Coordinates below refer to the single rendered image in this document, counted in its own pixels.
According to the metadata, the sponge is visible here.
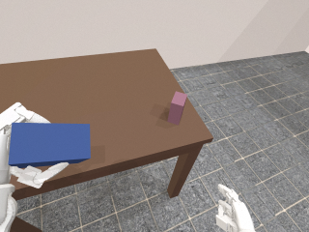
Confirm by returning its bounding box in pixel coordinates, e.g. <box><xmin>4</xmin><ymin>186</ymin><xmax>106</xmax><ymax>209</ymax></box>
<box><xmin>8</xmin><ymin>122</ymin><xmax>91</xmax><ymax>168</ymax></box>

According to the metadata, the robot right hand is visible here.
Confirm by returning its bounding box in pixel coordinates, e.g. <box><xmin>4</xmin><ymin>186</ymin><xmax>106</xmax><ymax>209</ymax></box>
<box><xmin>215</xmin><ymin>184</ymin><xmax>255</xmax><ymax>232</ymax></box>

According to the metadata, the robot left forearm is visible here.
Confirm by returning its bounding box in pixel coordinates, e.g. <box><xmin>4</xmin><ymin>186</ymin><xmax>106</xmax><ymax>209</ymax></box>
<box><xmin>0</xmin><ymin>184</ymin><xmax>18</xmax><ymax>232</ymax></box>

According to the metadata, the robot left hand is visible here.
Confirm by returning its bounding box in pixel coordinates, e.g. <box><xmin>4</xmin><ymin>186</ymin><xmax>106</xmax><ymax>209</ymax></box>
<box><xmin>0</xmin><ymin>102</ymin><xmax>69</xmax><ymax>189</ymax></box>

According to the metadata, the table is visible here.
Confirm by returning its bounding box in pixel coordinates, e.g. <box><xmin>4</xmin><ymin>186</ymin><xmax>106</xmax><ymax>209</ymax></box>
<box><xmin>0</xmin><ymin>48</ymin><xmax>213</xmax><ymax>232</ymax></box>

